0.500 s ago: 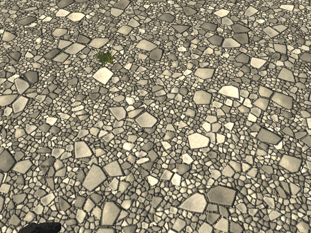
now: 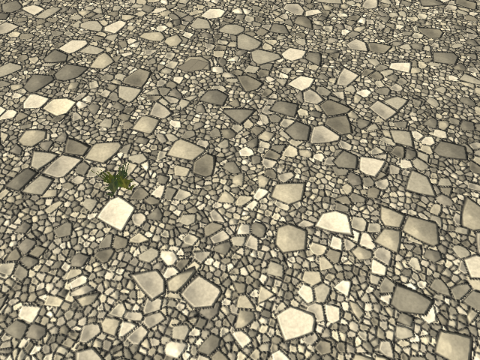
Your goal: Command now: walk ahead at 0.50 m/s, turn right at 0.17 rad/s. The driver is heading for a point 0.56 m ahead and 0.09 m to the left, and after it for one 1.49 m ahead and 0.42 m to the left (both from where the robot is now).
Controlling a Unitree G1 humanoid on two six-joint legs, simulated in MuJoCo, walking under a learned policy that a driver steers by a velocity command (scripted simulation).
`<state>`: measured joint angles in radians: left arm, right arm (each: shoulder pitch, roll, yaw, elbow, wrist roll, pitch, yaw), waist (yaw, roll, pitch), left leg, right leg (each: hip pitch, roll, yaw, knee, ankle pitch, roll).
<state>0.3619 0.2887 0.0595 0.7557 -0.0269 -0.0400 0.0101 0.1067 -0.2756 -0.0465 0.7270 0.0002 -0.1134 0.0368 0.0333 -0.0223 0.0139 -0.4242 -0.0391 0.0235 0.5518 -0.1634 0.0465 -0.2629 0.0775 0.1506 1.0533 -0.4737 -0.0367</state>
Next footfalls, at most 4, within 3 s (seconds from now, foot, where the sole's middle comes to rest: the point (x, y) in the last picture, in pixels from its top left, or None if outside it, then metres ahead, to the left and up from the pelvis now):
0.44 right None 0.41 -0.15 -0.76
0.92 left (219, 300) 0.65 0.11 -0.76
1.40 right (290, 279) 0.72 -0.10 -0.76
1.78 left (220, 334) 0.55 0.10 -0.76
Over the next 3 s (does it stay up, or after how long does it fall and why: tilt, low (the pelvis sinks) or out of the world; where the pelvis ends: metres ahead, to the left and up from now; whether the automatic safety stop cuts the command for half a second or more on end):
stays up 0.61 0.00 0.01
